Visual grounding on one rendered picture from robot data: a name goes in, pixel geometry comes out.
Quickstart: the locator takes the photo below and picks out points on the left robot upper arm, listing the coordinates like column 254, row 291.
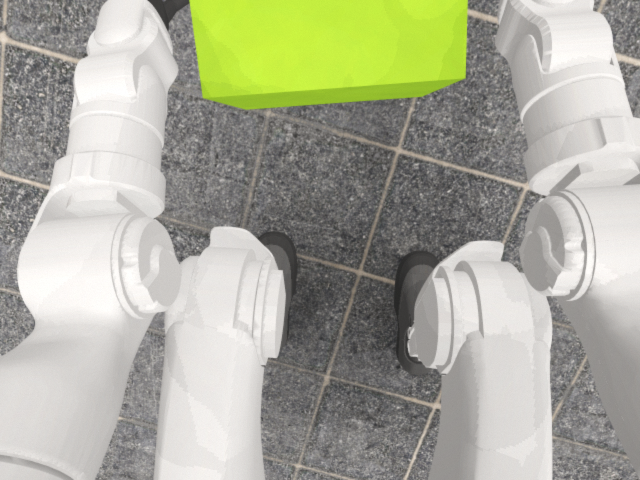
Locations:
column 93, row 285

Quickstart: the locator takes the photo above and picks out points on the left robot hand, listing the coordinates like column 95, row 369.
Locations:
column 168, row 9

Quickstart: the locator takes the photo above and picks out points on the right robot upper arm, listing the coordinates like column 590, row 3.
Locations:
column 582, row 246

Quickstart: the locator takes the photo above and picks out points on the robot right thigh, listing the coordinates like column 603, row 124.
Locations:
column 496, row 416

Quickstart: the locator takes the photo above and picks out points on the robot left forearm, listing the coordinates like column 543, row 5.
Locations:
column 117, row 124

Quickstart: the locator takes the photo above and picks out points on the left robot shin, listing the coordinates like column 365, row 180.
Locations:
column 230, row 237

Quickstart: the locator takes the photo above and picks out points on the carton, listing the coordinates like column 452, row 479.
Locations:
column 255, row 54

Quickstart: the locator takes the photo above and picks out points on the robot right forearm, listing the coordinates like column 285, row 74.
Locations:
column 570, row 94

